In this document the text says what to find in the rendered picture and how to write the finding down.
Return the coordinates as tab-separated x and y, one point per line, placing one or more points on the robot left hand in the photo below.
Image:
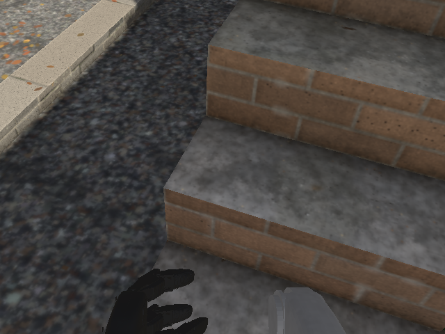
130	314

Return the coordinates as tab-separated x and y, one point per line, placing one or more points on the right robot thigh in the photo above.
300	310

